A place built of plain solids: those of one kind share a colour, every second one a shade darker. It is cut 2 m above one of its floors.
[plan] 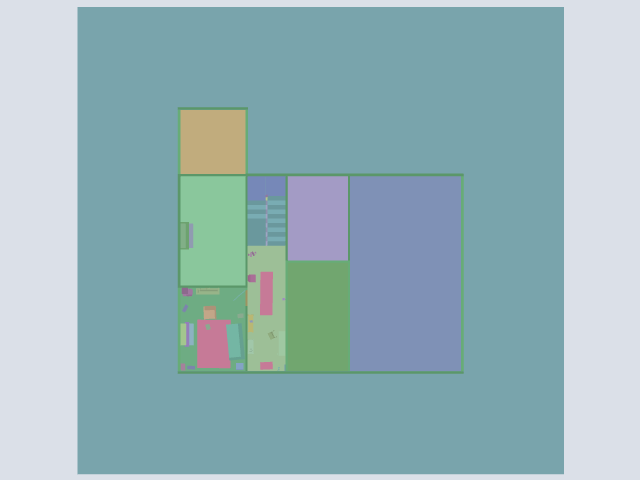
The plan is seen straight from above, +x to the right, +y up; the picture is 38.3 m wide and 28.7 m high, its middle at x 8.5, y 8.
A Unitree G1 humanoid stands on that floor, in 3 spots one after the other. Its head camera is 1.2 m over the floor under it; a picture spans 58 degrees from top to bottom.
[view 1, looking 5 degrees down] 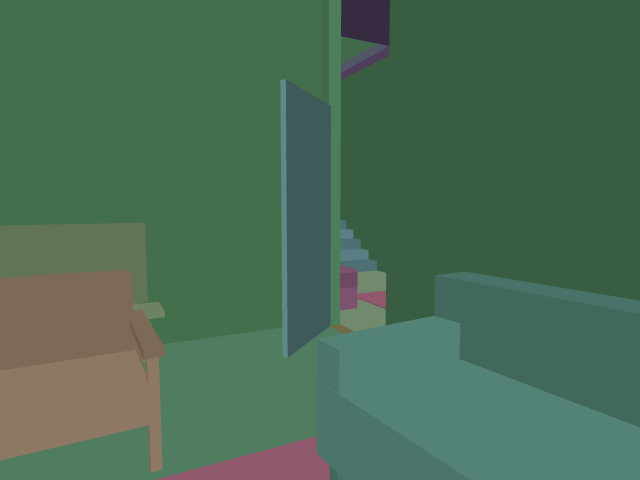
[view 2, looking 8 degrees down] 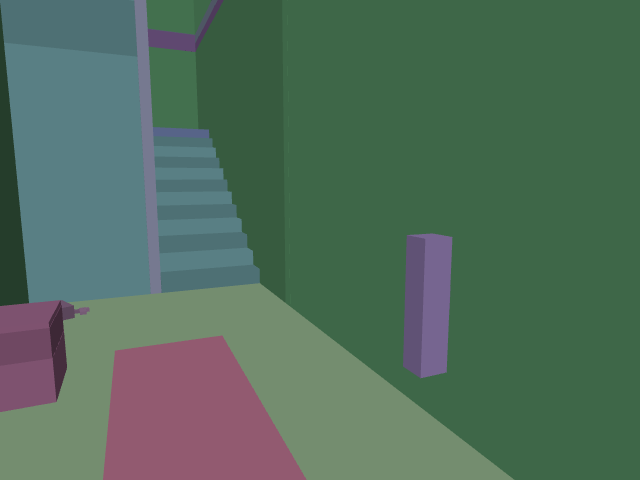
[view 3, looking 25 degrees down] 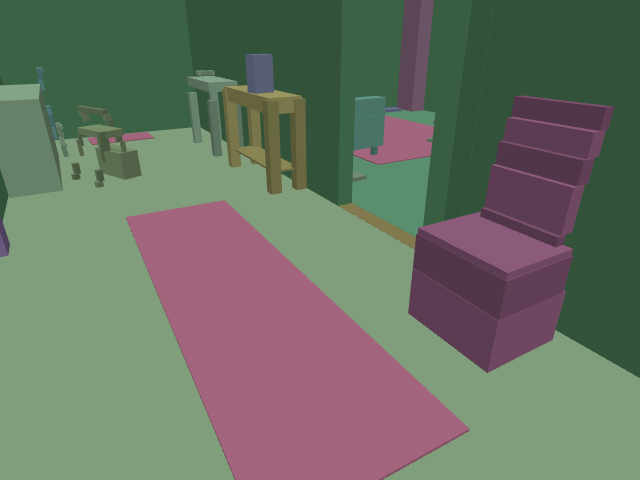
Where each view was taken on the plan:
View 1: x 2.08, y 1.32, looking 63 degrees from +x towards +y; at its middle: leaf_commercial_room_door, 3.92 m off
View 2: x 5.08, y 2.88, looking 66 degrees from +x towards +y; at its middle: wall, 3.39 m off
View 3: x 5.90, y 6.76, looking -120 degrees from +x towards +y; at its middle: floor_stair_hall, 2.84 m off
